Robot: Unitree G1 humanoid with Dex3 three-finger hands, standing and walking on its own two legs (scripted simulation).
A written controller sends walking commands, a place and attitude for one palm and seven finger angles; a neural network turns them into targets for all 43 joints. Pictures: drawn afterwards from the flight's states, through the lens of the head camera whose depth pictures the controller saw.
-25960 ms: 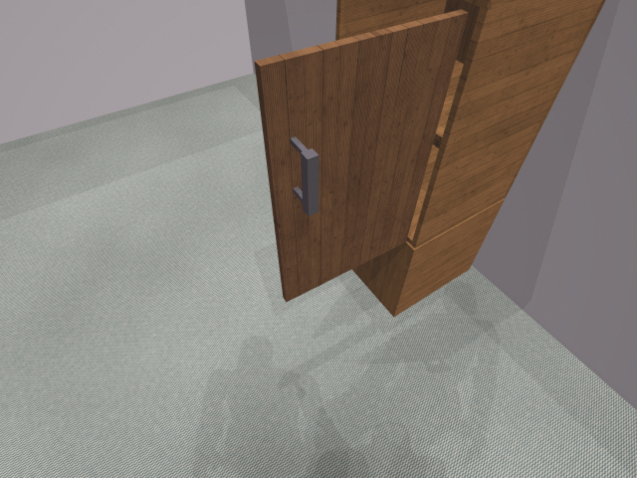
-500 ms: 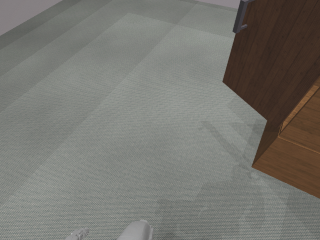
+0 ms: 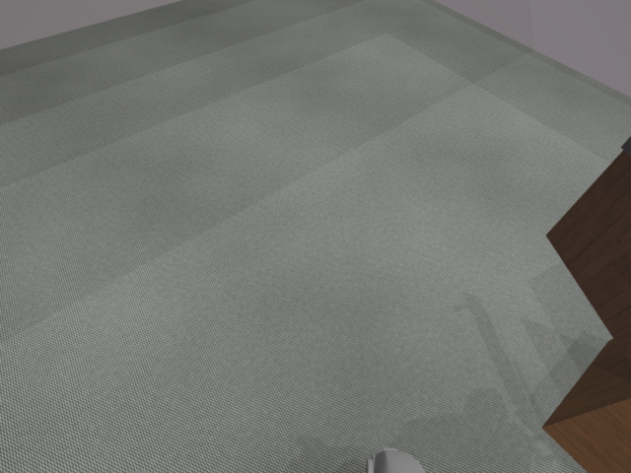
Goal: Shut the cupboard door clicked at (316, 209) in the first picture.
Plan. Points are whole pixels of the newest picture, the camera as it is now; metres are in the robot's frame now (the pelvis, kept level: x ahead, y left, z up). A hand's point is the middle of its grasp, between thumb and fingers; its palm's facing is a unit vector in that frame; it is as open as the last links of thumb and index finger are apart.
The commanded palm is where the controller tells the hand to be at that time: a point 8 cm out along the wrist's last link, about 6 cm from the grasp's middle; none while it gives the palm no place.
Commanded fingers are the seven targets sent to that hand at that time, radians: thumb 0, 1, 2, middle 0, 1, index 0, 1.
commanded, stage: walk to a spot facing it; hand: left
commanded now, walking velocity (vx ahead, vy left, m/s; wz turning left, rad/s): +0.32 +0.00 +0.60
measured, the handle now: out of the picture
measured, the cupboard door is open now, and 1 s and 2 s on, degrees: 61 61 61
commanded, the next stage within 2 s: turn to face it in 0.78 s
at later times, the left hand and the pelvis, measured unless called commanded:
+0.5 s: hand out of the picture +0.11 +0.13 -0.16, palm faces +0.36 -0.91 -0.22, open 7.3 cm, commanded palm none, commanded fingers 0.00 0.90 0.90 -0.20 -0.30 -0.20 -0.30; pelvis +0.18 -0.04 +0.00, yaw +20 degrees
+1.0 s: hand (153, 298) +0.38 +0.30 -0.15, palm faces +0.54 -0.82 -0.20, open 7.4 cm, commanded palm none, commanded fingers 0.00 0.90 0.90 -0.20 -0.30 -0.20 -0.30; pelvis +0.37 +0.06 +0.01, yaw +33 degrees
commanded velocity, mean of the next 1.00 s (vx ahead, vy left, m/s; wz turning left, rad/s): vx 0.22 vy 0.00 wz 0.42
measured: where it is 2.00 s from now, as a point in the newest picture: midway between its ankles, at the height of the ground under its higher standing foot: (282, 372)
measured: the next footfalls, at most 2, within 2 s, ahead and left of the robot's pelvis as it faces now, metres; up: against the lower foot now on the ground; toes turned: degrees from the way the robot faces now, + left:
right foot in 0.16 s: +0.15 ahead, -0.15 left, +0.00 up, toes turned +0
left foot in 0.64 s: +0.32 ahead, +0.12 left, +0.00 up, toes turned +30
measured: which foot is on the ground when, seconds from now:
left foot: down 0.00-0.16, up 0.18-0.62, down 0.64-1.00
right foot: up 0.00-0.14, down 0.16-0.64, up 0.66-1.00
